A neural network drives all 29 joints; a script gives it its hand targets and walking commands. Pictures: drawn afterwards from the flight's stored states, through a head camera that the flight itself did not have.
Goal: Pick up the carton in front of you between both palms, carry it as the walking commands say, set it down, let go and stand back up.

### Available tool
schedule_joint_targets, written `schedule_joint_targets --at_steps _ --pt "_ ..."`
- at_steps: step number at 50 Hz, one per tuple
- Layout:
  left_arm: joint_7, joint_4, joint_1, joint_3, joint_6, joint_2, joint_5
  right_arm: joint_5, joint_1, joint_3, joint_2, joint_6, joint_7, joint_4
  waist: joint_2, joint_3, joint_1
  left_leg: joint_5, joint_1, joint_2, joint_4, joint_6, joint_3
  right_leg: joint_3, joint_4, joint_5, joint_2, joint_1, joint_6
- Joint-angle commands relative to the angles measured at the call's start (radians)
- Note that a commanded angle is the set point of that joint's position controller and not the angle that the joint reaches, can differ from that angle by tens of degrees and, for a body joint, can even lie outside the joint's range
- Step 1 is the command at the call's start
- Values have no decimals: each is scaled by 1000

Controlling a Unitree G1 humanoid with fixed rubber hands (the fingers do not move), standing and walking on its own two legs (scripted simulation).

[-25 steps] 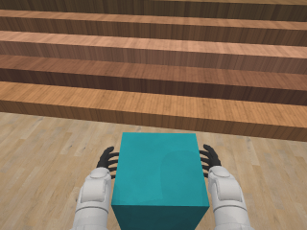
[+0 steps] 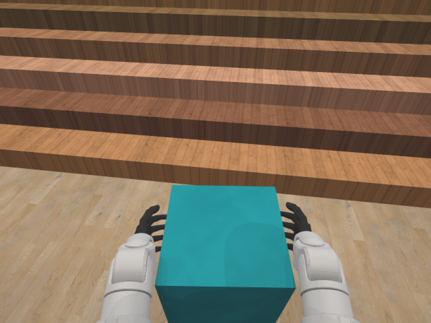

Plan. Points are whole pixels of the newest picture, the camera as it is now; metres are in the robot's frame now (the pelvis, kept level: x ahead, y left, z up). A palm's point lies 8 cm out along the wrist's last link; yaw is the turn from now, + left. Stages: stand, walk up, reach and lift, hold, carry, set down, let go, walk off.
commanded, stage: hold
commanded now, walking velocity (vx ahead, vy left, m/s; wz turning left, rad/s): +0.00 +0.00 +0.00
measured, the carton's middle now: (221, 261) +0.29 +0.00 -0.03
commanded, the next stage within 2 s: carry in 0.26 s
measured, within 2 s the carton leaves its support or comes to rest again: neither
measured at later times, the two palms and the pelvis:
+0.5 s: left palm (150, 222) +0.32 +0.14 +0.07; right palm (302, 220) +0.32 -0.16 +0.07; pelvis +0.03 -0.01 -0.01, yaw +2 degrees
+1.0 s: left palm (156, 152) +0.53 +0.17 +0.08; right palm (270, 146) +0.56 -0.13 +0.08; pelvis +0.27 +0.00 -0.01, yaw +1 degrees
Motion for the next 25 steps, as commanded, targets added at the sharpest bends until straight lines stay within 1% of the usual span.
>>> schedule_joint_targets --at_steps 1,6,12,13,14,15,16,18,19,20,21,22,23,24,25 --pt "-241 -49 -551 -532 -46 -913 -262 258 -483 540 931 -18 249 4 -2 -171 2 82 -5 -55 -55 -1 68 -70 -47 90 55 21 11" --pt "-244 -37 -593 -536 -53 -925 -266 258 -522 540 939 -25 252 19 -1 -192 1 61 -4 -54 -49 -1 70 -73 -40 67 54 16 8" --pt "-244 -13 -603 -523 -54 -925 -257 249 -533 527 937 -27 253 41 0 -188 1 47 -6 -53 -50 0 71 -74 -40 51 53 11 5" --pt "-241 -36 -607 -534 -50 -917 -260 251 -537 534 934 -23 250 33 20 -195 6 -111 -122 104 18 12 13 -40 46 -118 -93 -106 -10" --pt "-237 -49 -611 -532 -48 -911 -267 256 -534 536 927 -22 245 23 27 -225 -2 -319 -161 120 -16 17 -21 -24 38 -294 -89 -128 -12" --pt "-234 -70 -618 -548 -45 -913 -278 267 -539 556 926 -19 239 -2 36 -200 -1 -498 -221 116 -45 25 -33 -40 41 -437 -74 -172 -15" --pt "-229 -97 -628 -568 -38 -910 -291 281 -549 574 921 -14 233 -34 46 -186 2 -563 -246 117 -48 33 -37 -60 67 -472 -65 -206 -16" --pt "-220 -143 -626 -614 -17 -911 -330 308 -544 611 913 8 218 -88 83 -224 3 -460 -230 147 -36 45 -41 -125 155 -291 -54 -205 -6" --pt "-214 -171 -617 -643 1 -912 -352 322 -527 635 909 26 209 -117 97 -264 2 -423 -215 156 -23 50 -37 -150 174 -232 -47 -196 -5" --pt "-209 -203 -611 -671 24 -908 -374 338 -513 660 900 49 201 -150 101 -290 1 -426 -219 157 -4 56 -23 -159 152 -245 -48 -189 -8" --pt "-205 -236 -617 -694 49 -896 -394 357 -515 683 887 75 196 -185 68 -286 1 -441 -253 142 32 53 10 -129 101 -305 -72 -185 -18" --pt "-199 -260 -616 -713 79 -880 -412 381 -523 713 877 106 191 -218 -15 -268 5 -440 -322 112 116 35 66 -39 27 -397 -135 -163 -39" --pt "-192 -276 -606 -722 109 -859 -427 403 -541 735 864 136 186 -247 -142 -247 16 -380 -420 70 258 8 150 91 -74 -497 -217 -112 -74" --pt "-184 -288 -589 -727 141 -834 -436 429 -556 755 863 169 182 -268 -238 -214 25 -301 -530 30 368 -12 221 232 -150 -522 -301 -52 -121" --pt "-174 -304 -577 -734 173 -821 -443 463 -577 777 867 201 182 -293 -245 -174 25 -290 -553 61 308 -3 213 273 -150 -432 -340 -56 -165"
